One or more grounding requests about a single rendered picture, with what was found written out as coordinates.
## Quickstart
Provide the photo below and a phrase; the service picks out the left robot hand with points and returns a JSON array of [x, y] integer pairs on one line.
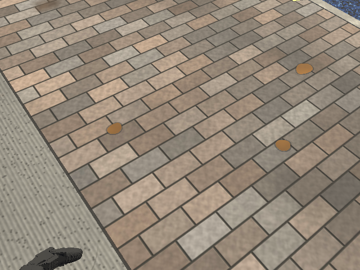
[[52, 258]]

